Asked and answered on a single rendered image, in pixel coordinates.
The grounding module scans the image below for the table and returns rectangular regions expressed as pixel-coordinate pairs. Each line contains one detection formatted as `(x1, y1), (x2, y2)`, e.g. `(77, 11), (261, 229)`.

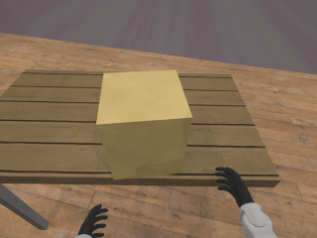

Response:
(0, 69), (281, 230)

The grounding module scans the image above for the left robot hand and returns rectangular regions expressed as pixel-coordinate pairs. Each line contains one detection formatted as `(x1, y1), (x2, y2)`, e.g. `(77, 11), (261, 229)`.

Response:
(77, 203), (108, 238)

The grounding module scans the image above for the right robot hand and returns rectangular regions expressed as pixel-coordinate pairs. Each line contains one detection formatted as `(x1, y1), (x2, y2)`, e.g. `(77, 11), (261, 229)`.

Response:
(214, 167), (254, 208)

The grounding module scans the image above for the robot right forearm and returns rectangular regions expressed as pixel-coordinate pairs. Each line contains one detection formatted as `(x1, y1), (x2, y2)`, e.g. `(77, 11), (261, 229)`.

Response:
(239, 202), (277, 238)

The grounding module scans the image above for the carton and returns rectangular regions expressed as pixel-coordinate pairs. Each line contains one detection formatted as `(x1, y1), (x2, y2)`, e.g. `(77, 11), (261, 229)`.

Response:
(96, 69), (193, 180)

